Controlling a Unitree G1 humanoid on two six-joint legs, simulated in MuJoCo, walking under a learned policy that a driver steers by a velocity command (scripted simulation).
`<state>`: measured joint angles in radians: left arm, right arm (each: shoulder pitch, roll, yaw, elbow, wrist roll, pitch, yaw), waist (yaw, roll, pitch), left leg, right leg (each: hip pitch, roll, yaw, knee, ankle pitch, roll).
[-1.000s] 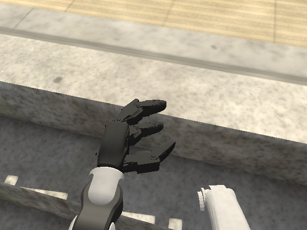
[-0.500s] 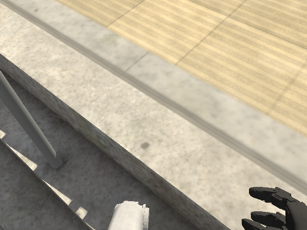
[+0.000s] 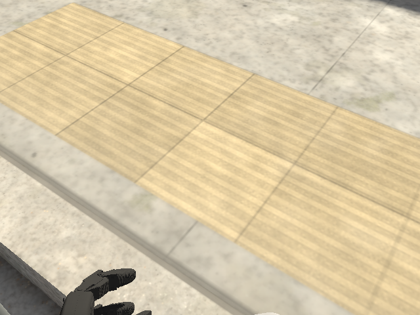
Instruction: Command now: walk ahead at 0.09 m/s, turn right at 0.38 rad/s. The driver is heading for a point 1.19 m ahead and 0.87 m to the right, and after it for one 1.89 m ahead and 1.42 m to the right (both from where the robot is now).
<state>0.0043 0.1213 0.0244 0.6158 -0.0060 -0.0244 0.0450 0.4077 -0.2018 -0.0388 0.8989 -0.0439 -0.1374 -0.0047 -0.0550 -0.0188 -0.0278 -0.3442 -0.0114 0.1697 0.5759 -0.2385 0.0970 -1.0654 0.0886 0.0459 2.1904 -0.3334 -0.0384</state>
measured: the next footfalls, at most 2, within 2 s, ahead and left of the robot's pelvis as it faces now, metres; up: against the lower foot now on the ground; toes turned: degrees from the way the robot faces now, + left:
right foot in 0.44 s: +0.23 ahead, -0.19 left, +0.20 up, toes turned -21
left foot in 1.12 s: +0.41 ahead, -0.10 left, +0.21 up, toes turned -39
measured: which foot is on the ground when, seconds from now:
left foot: down 0.00-0.44, up 0.46-1.00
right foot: up 0.00-0.42, down 0.44-1.00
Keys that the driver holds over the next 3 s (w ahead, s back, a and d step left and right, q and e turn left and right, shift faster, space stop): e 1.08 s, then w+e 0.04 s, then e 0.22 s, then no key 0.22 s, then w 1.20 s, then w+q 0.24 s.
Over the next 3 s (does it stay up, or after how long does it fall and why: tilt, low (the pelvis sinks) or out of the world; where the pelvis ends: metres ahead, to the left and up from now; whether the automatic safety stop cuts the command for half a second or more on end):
stays up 0.75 -0.68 0.22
